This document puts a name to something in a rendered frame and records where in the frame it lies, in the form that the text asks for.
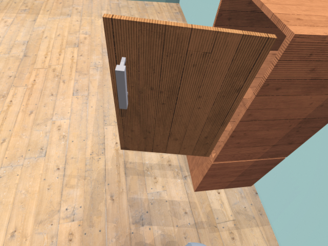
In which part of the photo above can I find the handle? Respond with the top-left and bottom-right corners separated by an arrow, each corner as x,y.
115,57 -> 128,109

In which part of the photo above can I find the cupboard door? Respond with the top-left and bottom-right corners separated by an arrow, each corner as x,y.
102,14 -> 277,157

